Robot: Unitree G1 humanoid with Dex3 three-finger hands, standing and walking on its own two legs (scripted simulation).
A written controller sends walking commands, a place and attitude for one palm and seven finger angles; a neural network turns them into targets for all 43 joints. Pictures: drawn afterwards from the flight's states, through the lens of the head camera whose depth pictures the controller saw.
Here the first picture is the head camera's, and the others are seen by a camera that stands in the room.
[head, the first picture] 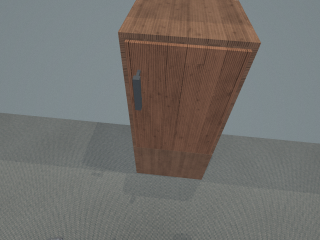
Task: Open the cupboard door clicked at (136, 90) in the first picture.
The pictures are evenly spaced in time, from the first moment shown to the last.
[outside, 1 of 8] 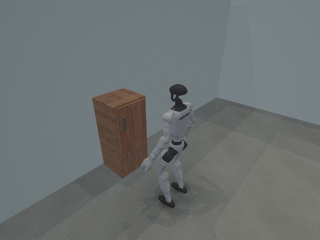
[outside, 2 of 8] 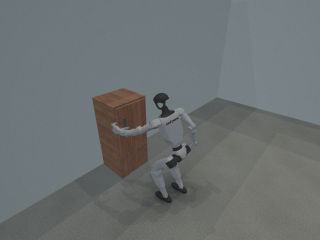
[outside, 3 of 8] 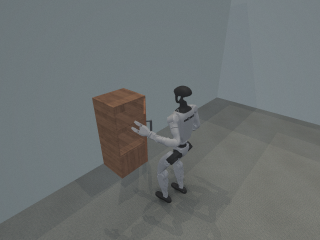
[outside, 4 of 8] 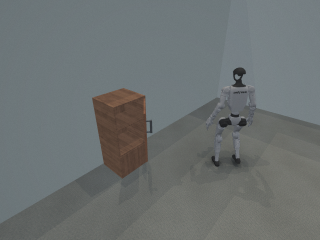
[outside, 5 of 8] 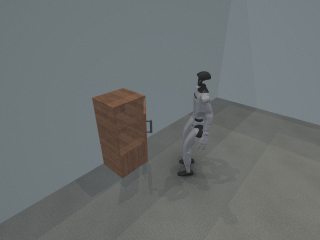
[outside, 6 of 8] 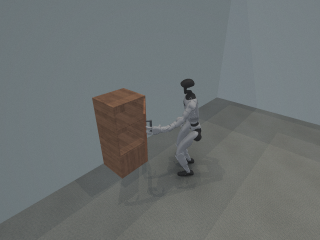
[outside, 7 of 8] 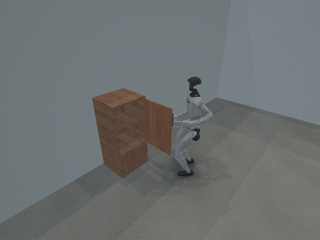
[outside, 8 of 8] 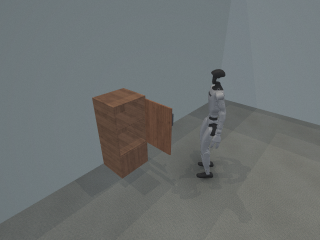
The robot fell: no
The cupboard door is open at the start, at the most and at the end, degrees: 0 94 89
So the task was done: yes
